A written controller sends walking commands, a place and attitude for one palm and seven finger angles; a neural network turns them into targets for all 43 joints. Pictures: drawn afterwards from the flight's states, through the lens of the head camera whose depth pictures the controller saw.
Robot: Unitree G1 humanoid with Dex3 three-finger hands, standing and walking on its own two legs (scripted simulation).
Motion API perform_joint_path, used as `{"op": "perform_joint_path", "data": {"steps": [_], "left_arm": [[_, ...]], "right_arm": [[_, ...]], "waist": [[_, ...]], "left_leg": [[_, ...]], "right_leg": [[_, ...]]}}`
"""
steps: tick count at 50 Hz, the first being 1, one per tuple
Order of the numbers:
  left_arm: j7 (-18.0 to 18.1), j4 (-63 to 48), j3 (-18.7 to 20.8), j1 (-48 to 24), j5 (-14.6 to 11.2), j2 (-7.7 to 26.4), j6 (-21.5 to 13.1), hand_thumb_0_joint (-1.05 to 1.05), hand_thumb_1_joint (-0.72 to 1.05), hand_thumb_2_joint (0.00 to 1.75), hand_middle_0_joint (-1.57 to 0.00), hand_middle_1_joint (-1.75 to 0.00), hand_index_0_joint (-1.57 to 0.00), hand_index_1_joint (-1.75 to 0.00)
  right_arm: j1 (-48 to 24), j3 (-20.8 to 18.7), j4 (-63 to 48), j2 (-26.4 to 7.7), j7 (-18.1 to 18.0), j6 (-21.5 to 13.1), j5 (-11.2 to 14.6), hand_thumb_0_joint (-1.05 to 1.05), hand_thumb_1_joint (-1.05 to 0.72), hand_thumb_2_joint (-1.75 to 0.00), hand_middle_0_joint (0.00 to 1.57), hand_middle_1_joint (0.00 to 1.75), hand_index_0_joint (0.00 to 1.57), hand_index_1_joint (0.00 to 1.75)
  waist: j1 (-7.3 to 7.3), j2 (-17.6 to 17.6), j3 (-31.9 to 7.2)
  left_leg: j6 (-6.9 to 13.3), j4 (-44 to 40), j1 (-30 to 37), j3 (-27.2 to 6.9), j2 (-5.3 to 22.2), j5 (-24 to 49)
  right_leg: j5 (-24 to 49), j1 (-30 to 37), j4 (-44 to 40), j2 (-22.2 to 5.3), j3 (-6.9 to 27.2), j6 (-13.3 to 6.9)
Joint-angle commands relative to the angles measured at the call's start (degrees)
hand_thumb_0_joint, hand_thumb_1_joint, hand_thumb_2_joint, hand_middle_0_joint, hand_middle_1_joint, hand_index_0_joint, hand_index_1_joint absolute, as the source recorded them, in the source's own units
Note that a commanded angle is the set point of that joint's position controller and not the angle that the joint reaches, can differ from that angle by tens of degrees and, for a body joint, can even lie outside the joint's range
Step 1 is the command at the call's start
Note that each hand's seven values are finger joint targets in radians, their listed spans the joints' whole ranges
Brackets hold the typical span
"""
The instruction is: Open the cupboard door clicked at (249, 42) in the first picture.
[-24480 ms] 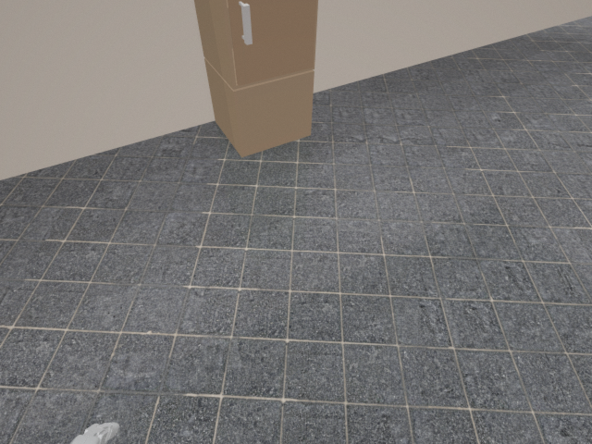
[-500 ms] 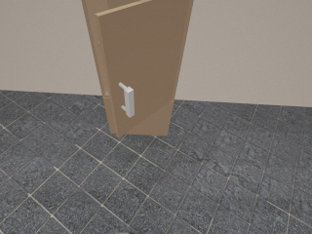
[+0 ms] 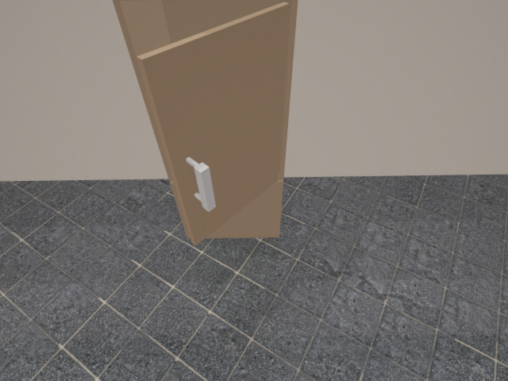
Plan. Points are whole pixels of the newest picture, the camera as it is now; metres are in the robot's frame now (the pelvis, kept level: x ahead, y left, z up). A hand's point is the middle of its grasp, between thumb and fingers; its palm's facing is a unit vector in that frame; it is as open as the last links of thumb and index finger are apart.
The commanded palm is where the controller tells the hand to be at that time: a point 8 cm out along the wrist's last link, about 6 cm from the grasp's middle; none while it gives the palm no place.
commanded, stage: let the arm hang, fingers relaxed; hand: left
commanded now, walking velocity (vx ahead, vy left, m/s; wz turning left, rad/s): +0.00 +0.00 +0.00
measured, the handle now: (199, 184) +0.57 +0.17 -0.08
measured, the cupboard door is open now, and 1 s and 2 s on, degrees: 46 46 46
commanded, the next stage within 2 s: look to check the result in 0.14 s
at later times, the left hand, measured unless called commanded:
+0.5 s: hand out of the picture +0.06 +0.22 -0.17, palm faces -0.02 -0.96 -0.28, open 7.4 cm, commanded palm none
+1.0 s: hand out of the picture +0.04 +0.20 -0.17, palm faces -0.01 -0.97 -0.25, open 7.4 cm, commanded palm none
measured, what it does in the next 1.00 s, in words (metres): stands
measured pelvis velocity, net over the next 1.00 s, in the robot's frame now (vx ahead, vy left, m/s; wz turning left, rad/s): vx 0.02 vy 0.00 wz -0.05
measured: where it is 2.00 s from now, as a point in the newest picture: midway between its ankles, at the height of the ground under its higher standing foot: outside the picture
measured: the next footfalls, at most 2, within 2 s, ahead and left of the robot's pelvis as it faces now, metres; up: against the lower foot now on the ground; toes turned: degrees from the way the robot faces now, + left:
left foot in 1.74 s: +0.11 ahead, +0.10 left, +0.00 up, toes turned -30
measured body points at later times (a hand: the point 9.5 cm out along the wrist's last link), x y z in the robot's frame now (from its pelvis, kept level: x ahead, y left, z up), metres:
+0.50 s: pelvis +0.02 +0.00 +0.00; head +0.04 -0.01 +0.45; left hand +0.06 +0.27 -0.14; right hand +0.05 -0.27 -0.15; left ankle +0.07 +0.12 -0.74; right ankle -0.06 -0.10 -0.74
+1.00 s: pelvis +0.02 +0.00 +0.00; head +0.04 -0.01 +0.45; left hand +0.05 +0.25 -0.15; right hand +0.06 -0.26 -0.16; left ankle +0.07 +0.12 -0.74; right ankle -0.05 -0.10 -0.74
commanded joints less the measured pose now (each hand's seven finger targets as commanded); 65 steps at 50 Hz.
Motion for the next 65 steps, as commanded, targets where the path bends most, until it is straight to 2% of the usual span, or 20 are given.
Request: {"op": "perform_joint_path", "data": {"steps": [1, 10, 19, 29, 31, 41, 43, 46, 47, 51, 54, 56, 58, 59, 60, 61, 62, 63, 64, 65], "left_arm": [[0.9, -2.04, 1.96, 1.44, 0.17, 10.45, -0.96, 0.0, 0.9, 0.9, -0.2, -0.3, -0.2, -0.3], [0.91, -2.26, 1.98, 0.13, 0.0, 10.23, -0.74, 0.0, 0.9, 0.9, -0.2, -0.3, -0.2, -0.3], [0.88, -1.43, 1.72, 0.97, -0.1, 9.63, -0.5, 0.0, 0.9, 0.9, -0.2, -0.3, -0.2, -0.3], [1.1, -0.6, 1.42, 2.88, -0.12, 8.74, -0.43, 0.0, 0.9, 0.9, -0.2, -0.3, -0.2, -0.3], [1.1, -0.52, 1.45, 3.29, -0.04, 8.55, -0.45, 0.0, 0.9, 0.9, -0.2, -0.3, -0.2, -0.3], [1.02, -0.13, 1.12, 4.53, 0.01, 7.82, -0.42, 0.0, 0.9, 0.9, -0.2, -0.3, -0.2, -0.3], [1.07, -0.07, 1.03, 4.54, -0.07, 7.46, -0.4, 0.0, 0.9, 0.9, -0.2, -0.3, -0.2, -0.3], [1.37, -0.42, 1.17, 6.26, -0.1, 4.73, 0.63, 0.0, 0.9, 0.9, -0.2, -0.3, -0.2, -0.3], [1.31, -0.86, 1.62, 5.97, 0.0, 5.43, 1.06, 0.0, 0.9, 0.9, -0.2, -0.3, -0.2, -0.3], [0.79, -3.61, 3.19, 6.27, 0.28, 5.38, 2.14, 0.0, 0.9, 0.9, -0.2, -0.3, -0.2, -0.3], [0.13, -5.63, 3.88, 6.35, 0.47, 4.81, 2.7, 0.0, 0.9, 0.9, -0.2, -0.3, -0.2, -0.3], [-0.27, -6.5, 4.21, 7.22, 0.37, 3.48, 2.92, 0.0, 0.9, 0.9, -0.2, -0.3, -0.2, -0.3], [-0.95, -7.42, 4.57, 7.54, 0.42, 2.65, 3.35, 0.0, 0.9, 0.9, -0.2, -0.3, -0.2, -0.3], [-1.22, -7.55, 4.78, 9.04, 0.5, 2.54, 3.33, 0.0, 0.9, 0.9, -0.2, -0.3, -0.2, -0.3], [-1.34, -6.91, 5.16, 12.34, 0.69, 2.91, 3.1, 0.0, 0.9, 0.9, -0.2, -0.3, -0.2, -0.3], [-0.83, -6.86, 5.88, 14.19, 1.53, 7.23, 2.38, 0.0, 0.9, 0.9, -0.2, -0.3, -0.2, -0.3], [-0.04, -7.43, 6.44, 12.54, 1.57, 10.69, 2.33, 0.0, 0.9, 0.9, -0.2, -0.3, -0.2, -0.3], [0.73, -7.85, 5.98, 11.24, 1.12, 8.54, 2.31, 0.0, 0.9, 0.9, -0.2, -0.3, -0.2, -0.3], [1.11, -8.53, 5.95, 8.21, 0.94, 7.7, 2.19, 0.0, 0.9, 0.9, -0.2, -0.3, -0.2, -0.3], [1.28, -9.31, 5.79, 7.31, 0.8, 6.83, 1.82, 0.0, 0.9, 0.9, -0.2, -0.3, -0.2, -0.3]], "right_arm": [[-0.3, -1.29, -2.66, -8.7, -0.84, -0.95, 0.1, 0.0, -0.9, -0.9, 0.2, 0.3, 0.2, 0.3], [-0.39, -0.85, -2.69, -8.96, -1.13, -1.08, 0.05, 0.0, -0.9, -0.9, 0.2, 0.3, 0.2, 0.3], [0.46, -0.68, -2.24, -8.92, -1.35, -1.01, 0.17, 0.0, -0.9, -0.9, 0.2, 0.3, 0.2, 0.3], [1.1, -0.66, -1.71, -8.12, -1.48, -0.93, 0.3, 0.0, -0.9, -0.9, 0.2, 0.3, 0.2, 0.3], [1.05, -0.71, -1.9, -8.16, -1.52, -0.88, 0.48, 0.0, -0.9, -0.9, 0.2, 0.3, 0.2, 0.3], [1.19, -0.47, -1.62, -7.21, -1.35, -0.73, 0.43, 0.0, -0.9, -0.9, 0.2, 0.3, 0.2, 0.3], [1.4, -0.46, -1.39, -6.86, -1.36, -0.76, 0.23, 0.0, -0.9, -0.9, 0.2, 0.3, 0.2, 0.3], [3.8, -0.24, -1.2, -3.54, -1.77, -0.08, 0.27, 0.0, -0.9, -0.9, 0.2, 0.3, 0.2, 0.3], [4.56, -0.76, -1.49, -4.27, -1.93, 0.15, 0.19, 0.0, -0.9, -0.9, 0.2, 0.3, 0.2, 0.3], [5.59, -2.34, -3.97, -5.82, -2.5, 0.76, 0.12, 0.0, -0.9, -0.9, 0.2, 0.3, 0.2, 0.3], [6.0, -3.47, -6.11, -7.19, -2.79, 0.83, -0.18, 0.0, -0.9, -0.9, 0.2, 0.3, 0.2, 0.3], [5.37, -3.92, -7.47, -7.67, -2.79, 0.74, -0.19, 0.0, -0.9, -0.9, 0.2, 0.3, 0.2, 0.3], [4.24, -4.28, -8.87, -8.11, -2.53, 0.59, -0.51, 0.0, -0.9, -0.9, 0.2, 0.3, 0.2, 0.3], [2.4, -4.34, -9.69, -8.11, -2.44, 0.58, -0.55, 0.0, -0.9, -0.9, 0.2, 0.3, 0.2, 0.3], [0.02, -4.29, -10.69, -7.5, -2.37, 0.76, -0.41, 0.0, -0.9, -0.9, 0.2, 0.3, 0.2, 0.3], [-1.03, -4.02, -12.18, -4.15, -2.17, 1.21, 0.2, 0.0, -0.9, -0.9, 0.2, 0.3, 0.2, 0.3], [-4.6, -3.77, -13.69, -2.27, -1.79, 1.43, 0.29, 0.0, -0.9, -0.9, 0.2, 0.3, 0.2, 0.3], [-4.6, -4.06, -13.28, -3.55, -1.96, 2.02, 0.09, 0.0, -0.9, -0.9, 0.2, 0.3, 0.2, 0.3], [-2.73, -4.1, -12.57, -2.86, -1.96, 2.02, 0.34, 0.0, -0.9, -0.9, 0.2, 0.3, 0.2, 0.3], [-1.46, -3.93, -12.28, -2.3, -1.87, 1.73, 0.31, 0.0, -0.9, -0.9, 0.2, 0.3, 0.2, 0.3]], "waist": [[0.45, -2.93, -0.52], [0.29, -1.48, -2.27], [0.22, -0.9, -2.96], [0.23, -1.96, -2.45], [0.33, -3.05, -1.49], [0.44, -2.87, 0.58], [0.3, -2.08, -0.21], [0.23, -3.28, -0.35], [-0.09, -2.31, -0.43], [0.0, -0.09, -0.58], [0.17, 3.87, -1.13], [1.05, 7.69, -2.31], [1.6, 9.85, -3.15], [2.91, 9.21, -2.93], [5.08, 5.08, -3.1], [5.81, -12.33, -2.56], [6.33, -20.97, 2.01], [5.01, -17.09, 3.79], [2.64, -12.74, 3.26], [1.98, -10.11, 0.54]], "left_leg": [[2.14, -1.41, 7.24, -4.32, 5.55, 7.07], [1.83, -1.42, 8.68, -3.96, 5.96, 10.8], [1.92, -1.7, 10.15, -4.13, 6.3, 11.11], [2.14, -1.8, 11.01, -3.88, 6.41, 11.31], [2.22, -2.16, 10.77, -3.82, 6.41, 9.83], [2.03, -3.27, 9.67, -3.8, 6.13, 6.24], [1.91, -2.92, 10.01, -3.92, 6.05, 7.29], [1.5, 0.33, 10.22, -1.53, 6.69, 8.4], [1.4, 1.46, 9.7, -1.07, 6.95, 7.86], [2.72, 2.68, 8.43, -1.09, 9.94, 4.89], [5.01, 0.85, 7.23, -4.17, 13.67, 2.11], [7.5, -1.74, 4.86, -6.63, 17.69, -0.92], [9.2, -4.32, 0.23, -7.02, 20.9, -4.39], [8.21, -2.53, -3.32, -4.92, 20.25, -5.36], [5.64, 3.85, -7.32, -0.94, 17.05, -6.22], [0.71, 18.08, -13.79, 5.73, 7.83, -14.29], [-1.65, 32.11, -19.68, 6.24, 0.72, -26.43], [-0.99, 38.99, -20.33, -0.62, 1.9, -24.2], [-1.34, 42.16, -21.42, -1.6, 2.53, -21.4], [-1.89, 43.07, -21.47, -1.34, 2.92, -19.57]], "right_leg": [[13.87, -7.15, -7.14, -7.6, 5.09, -1.1], [17.64, -4.16, -7.38, -7.61, 4.8, -0.78], [15.59, -3.87, -7.79, -7.25, 4.7, -0.87], [15.5, -4.33, -8.04, -7.31, 4.5, -0.77], [13.95, -5.05, -8.48, -7.04, 4.5, -0.73], [10.11, -6.35, -9.44, -7.06, 4.58, -0.72], [11.33, -6.01, -8.83, -7.18, 4.57, -0.7], [16.1, -7.37, -6.65, -6.92, 5.65, -0.53], [16.68, -7.79, -5.04, -6.82, 6.32, -0.76], [13.76, -11.62, 1.03, -4.26, 7.0, -1.14], [8.94, -15.03, 8.01, -1.94, 6.28, -0.92], [-0.29, -15.37, 15.74, -0.45, 4.34, -0.69], [-10.26, -13.28, 20.84, -1.28, 1.35, -0.22], [-8.8, -9.99, 18.04, -2.16, 1.44, -0.39], [-1.73, -5.24, 9.24, -2.86, 2.72, -0.63], [5.28, -3.16, -4.01, -10.83, 17.29, -2.81], [17.79, -6.84, -8.96, -19.74, 29.82, -5.39], [26.07, -8.31, -7.11, -17.84, 28.21, -5.86], [32.48, -5.89, -3.55, -16.14, 25.04, -7.8], [38.04, -2.26, -0.85, -14.81, 22.88, -9.17]]}}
